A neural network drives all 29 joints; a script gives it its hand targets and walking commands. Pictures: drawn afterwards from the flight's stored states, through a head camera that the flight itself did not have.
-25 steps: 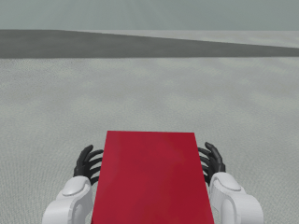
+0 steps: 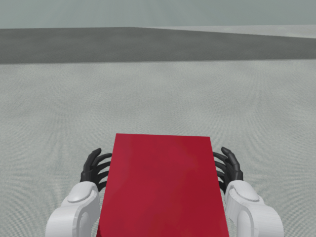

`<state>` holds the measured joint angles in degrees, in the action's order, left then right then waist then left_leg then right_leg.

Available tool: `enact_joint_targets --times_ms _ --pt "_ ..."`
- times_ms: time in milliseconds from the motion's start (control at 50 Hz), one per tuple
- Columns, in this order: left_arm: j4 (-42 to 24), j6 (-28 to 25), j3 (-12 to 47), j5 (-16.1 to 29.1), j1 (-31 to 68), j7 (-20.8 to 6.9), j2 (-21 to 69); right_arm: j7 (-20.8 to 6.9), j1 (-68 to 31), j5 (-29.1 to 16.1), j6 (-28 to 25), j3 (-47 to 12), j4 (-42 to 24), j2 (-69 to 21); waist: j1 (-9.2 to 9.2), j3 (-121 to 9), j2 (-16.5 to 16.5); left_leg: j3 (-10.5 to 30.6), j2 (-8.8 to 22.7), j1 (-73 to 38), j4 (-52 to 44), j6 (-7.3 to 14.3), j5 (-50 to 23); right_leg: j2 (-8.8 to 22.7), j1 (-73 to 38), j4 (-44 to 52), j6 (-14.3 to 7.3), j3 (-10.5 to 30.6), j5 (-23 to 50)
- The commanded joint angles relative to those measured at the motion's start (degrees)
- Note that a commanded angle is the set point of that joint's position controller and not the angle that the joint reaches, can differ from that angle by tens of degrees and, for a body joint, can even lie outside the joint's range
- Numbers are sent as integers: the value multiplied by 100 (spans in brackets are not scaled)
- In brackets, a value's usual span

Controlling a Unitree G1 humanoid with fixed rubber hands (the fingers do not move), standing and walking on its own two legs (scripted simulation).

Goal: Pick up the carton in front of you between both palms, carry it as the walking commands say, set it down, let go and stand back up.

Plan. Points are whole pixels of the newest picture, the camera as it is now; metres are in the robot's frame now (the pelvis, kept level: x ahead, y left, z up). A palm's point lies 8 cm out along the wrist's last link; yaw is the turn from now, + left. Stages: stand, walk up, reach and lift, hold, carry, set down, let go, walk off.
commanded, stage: carry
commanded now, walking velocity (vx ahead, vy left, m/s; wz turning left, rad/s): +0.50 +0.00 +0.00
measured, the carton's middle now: (160, 199) +0.22 +0.00 +0.02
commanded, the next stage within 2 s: none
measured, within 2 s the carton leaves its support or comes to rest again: neither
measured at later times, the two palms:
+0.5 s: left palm (105, 96) +0.54 +0.18 +0.09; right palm (195, 94) +0.54 -0.12 +0.10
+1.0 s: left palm (127, 52) +0.86 +0.13 +0.10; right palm (193, 52) +0.87 -0.17 +0.10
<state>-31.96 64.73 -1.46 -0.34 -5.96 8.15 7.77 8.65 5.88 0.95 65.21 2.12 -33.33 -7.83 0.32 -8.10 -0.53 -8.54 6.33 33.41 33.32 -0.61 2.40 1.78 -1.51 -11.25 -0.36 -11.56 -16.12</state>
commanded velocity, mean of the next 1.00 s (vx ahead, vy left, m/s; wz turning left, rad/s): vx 0.50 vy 0.00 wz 0.00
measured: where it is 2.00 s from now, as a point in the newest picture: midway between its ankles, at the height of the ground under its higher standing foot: (155, 147)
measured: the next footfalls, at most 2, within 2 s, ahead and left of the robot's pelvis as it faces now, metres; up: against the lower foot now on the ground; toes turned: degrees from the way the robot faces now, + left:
left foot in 0.10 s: +0.25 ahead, +0.12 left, +0.00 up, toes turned +10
right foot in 0.62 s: +0.59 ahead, -0.10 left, +0.00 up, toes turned -11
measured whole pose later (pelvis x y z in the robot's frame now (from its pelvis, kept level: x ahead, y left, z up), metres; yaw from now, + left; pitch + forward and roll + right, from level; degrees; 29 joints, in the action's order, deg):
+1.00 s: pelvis +0.64 -0.01 +0.01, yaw +0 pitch +4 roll +2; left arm -33.8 64.0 -1.6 0.0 -6.4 8.2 7.8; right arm 8.1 5.7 1.3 64.7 1.5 -34.6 -7.8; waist 0.4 -6.0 -0.5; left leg -7.3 6.9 34.9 38.6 -1.2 3.8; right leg 1.7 0.7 -10.7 -1.7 -11.5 -13.9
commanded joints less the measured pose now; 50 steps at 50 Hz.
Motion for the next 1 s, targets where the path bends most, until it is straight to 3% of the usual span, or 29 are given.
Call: enact_joint_targets --times_ms 0,40,60,80,100,120,140,160,180,200,220,280,360,440,520,560,580,600,620,640,660,700,720,760,820,900,980 --pt "-458 43 2836 825 1679 -20 3111 -34 -1744 -925 51 -3067 -312 -3279 56 353 956 -216 -109 85 -410 114 -11 1359 -207 211 -514 476 1980" --pt "-503 69 2894 836 1755 4 3130 -43 -1716 -945 69 -2999 -268 -3248 10 147 941 -489 -314 -766 -596 227 293 1306 -148 -448 -388 256 2898" --pt "-541 77 2948 851 1801 8 3152 -51 -1628 -935 62 -2956 -189 -3256 -82 -144 729 -763 -594 -1695 -836 239 463 1081 83 -1328 -245 -81 3364" --pt "-565 83 2993 846 1809 13 3144 -59 -1481 -912 51 -2893 -88 -3265 -188 -611 365 -455 -443 -3044 -778 255 769 852 784 -2516 -92 -209 3012" --pt "-679 101 3078 883 1828 8 3180 -66 -1460 -885 25 -2826 -64 -3199 -234 -1144 -883 1989 1075 -4288 -1326 813 1531 311 2262 -4330 224 -193 1776" --pt "-789 97 3164 930 1824 -27 3214 -94 -1450 -984 -16 -2892 -23 -3380 -207 -1382 -2076 3938 1879 -4963 -2156 1338 1067 -320 3624 -5627 277 329 -815" --pt "-733 48 3306 978 1955 -75 3518 -163 -1509 -1041 -58 -2960 -186 -3619 -176 -1237 -1480 3426 1850 -4747 -2045 1349 147 63 3913 -6330 111 993 -1026" --pt "-676 -8 3335 994 1957 -143 3848 -242 -1586 -1089 -124 -3079 -253 -3908 -183 -1249 -1000 2872 1657 -4446 -1877 1241 -397 298 3955 -6484 -48 1122 -866" --pt "-620 -90 3366 969 2027 -208 4148 -327 -1742 -1095 -195 -3180 -278 -4163 -153 -1129 -434 2296 1526 -3992 -1864 1035 -548 522 3848 -6182 -112 1172 -508" --pt "-530 -159 3358 914 2003 -253 4324 -395 -1867 -1111 -258 -3255 -306 -4310 -111 -1045 -274 1873 1383 -3562 -2022 817 -267 650 3646 -5704 -107 1210 -180" --pt "-453 -219 3352 849 1920 -283 4426 -453 -1910 -1137 -313 -3311 -304 -4386 -97 -1012 -392 1529 1251 -3306 -2186 698 32 633 3460 -5456 -79 1060 65" --pt "-270 -325 3289 649 1626 -277 4423 -562 -1726 -1168 -385 -3384 -213 -4294 -105 -759 -630 1004 1066 -3162 -2585 687 480 582 3524 -4644 52 772 533" --pt "-364 -296 3245 607 1600 -183 4140 -523 -1571 -1122 -366 -3294 -231 -3920 -118 -295 -671 625 904 -3416 -2800 728 248 571 3925 -3430 197 466 1059" --pt "-631 -154 3233 769 1707 -78 3717 -335 -1491 -1064 -257 -3112 -371 -3492 -145 110 -737 279 802 -3605 -2678 744 -431 451 3945 -2537 171 189 1403" --pt "-733 12 3113 859 1728 19 3242 -119 -1438 -956 -98 -2957 -419 -3135 -145 411 -856 101 827 -3812 -2475 629 -1122 336 3609 -1867 -38 7 1426" --pt "-736 54 3023 886 1688 48 3119 -58 -1535 -963 -38 -2963 -502 -3077 -82 155 -906 -147 787 -3828 -1785 499 -2226 129 2755 -1749 -163 -230 1233" --pt "-705 62 2972 879 1603 57 3096 -40 -1597 -984 -12 -2986 -550 -3060 25 -128 -762 -466 614 -3615 -943 373 -2662 -147 1850 -1492 -176 -504 1108" --pt "-667 68 2911 873 1511 60 3076 -27 -1612 -999 10 -3018 -585 -3036 113 -557 -379 -578 364 -2982 262 242 -2279 -113 619 -1464 -171 -341 777" --pt "-663 72 2843 860 1507 61 3024 -26 -1667 -1049 43 -3105 -711 -3001 173 -1081 802 -508 -53 -1605 1964 -32 -818 1293 -613 -1042 -604 1787 -73" --pt "-575 57 2865 945 1476 39 3119 -48 -1639 -1081 62 -3172 -849 -3001 146 -1359 2169 -69 -825 -171 3403 -183 2053 2281 -1382 -87 -1229 4123 144" --pt "-687 55 2902 985 1547 -30 3315 -82 -1740 -1154 49 -3301 -742 -3287 89 -1211 1619 647 -501 229 4216 10 2408 2339 -1224 -88 -1254 3770 1077" --pt "-742 -45 3097 1073 1794 -176 3871 -207 -1851 -1133 -34 -3351 -613 -3880 57 -1076 605 888 8 263 4058 254 1883 1980 -484 -362 -917 2550 2064" --pt "-788 -102 3198 1091 1923 -238 4045 -256 -1855 -1091 -88 -3349 -534 -4071 27 -994 374 945 170 84 3564 261 1552 1827 -118 -223 -719 2167 1853" --pt "-758 -180 3300 1125 1960 -352 4178 -302 -1808 -970 -189 -3379 -418 -4295 18 -958 588 707 112 -163 3052 215 1138 1629 211 38 -553 1635 1309" --pt "-732 -207 3302 1131 1793 -428 4011 -273 -1611 -832 -255 -3380 -351 -4274 11 -664 785 450 101 117 2168 42 772 1509 245 387 -632 1211 1012" --pt "-739 -156 3174 1097 1692 -351 3648 -168 -1620 -846 -189 -3338 -426 -3986 28 -219 769 146 68 475 966 -104 249 1331 -19 488 -669 815 1455" --pt "-632 -32 2948 932 1527 -183 3245 -74 -1642 -885 -40 -3250 -459 -3579 59 187 830 -134 -76 392 105 -41 -103 1251 -175 400 -630 483 2078"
